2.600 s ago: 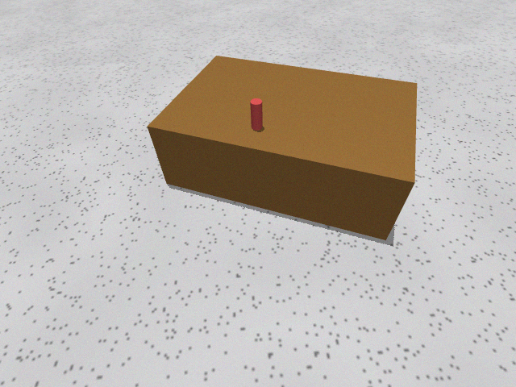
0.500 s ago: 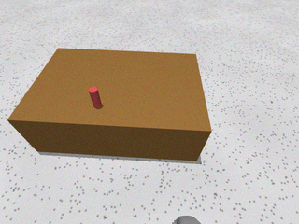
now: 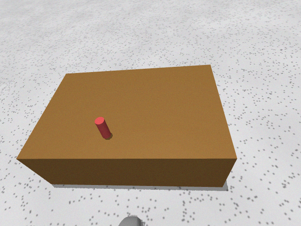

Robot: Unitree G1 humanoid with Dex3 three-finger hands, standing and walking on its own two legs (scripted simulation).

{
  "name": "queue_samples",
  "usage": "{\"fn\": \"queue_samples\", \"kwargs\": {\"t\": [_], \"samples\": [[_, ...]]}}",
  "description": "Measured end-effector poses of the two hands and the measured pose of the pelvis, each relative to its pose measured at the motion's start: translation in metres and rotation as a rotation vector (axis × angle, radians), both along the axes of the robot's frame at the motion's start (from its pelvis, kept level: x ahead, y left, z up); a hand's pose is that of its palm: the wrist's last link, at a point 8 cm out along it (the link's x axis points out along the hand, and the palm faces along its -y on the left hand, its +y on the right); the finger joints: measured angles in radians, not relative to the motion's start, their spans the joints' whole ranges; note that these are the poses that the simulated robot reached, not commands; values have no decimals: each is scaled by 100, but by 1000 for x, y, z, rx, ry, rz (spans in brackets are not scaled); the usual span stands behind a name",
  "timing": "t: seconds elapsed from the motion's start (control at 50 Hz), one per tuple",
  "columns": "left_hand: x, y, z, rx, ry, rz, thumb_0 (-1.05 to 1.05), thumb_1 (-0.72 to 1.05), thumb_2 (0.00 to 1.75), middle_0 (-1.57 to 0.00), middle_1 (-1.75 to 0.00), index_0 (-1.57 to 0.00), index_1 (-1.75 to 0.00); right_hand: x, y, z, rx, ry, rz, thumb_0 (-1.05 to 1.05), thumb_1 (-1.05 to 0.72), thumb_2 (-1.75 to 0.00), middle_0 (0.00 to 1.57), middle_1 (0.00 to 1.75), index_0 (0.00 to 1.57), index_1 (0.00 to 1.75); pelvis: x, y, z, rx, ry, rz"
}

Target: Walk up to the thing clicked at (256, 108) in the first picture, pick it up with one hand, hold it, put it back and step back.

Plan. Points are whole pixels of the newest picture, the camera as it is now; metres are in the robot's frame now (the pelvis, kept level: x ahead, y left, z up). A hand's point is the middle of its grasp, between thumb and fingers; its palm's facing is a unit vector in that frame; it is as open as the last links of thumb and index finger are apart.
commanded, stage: walk up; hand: left
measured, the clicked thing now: (103, 128) +0.66 +0.35 -0.31
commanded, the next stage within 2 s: stand in 1.88 s
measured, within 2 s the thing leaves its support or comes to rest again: neither
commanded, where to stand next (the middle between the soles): +0.19 +0.07 m, yaw -1 degrees
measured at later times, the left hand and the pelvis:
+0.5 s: hand out of the picture +0.16 +0.37 -0.16, palm faces -0.08 -0.93 -0.37, open 7.4 cm; pelvis +0.10 +0.10 +0.00, yaw -2 degrees
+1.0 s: hand (72, 200) +0.24 +0.31 -0.14, palm faces -0.08 -0.95 -0.31, open 7.4 cm; pelvis +0.11 +0.08 +0.01, yaw -3 degrees
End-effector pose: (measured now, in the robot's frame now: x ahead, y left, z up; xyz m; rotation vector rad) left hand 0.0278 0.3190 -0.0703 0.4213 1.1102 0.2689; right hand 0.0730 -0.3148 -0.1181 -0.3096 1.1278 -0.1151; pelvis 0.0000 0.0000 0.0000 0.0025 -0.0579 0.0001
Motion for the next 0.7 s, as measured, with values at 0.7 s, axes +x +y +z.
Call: {"fn": "queue_samples", "kwargs": {"t": [0.7], "samples": [[161,72,-47,-80,77,-67,1,90,89,-21,-30,-20,-30,87,103,-11,-38,16,-111,1,-90,-90,21,30,20,30,102,90,-13,-3,6,-52]]}}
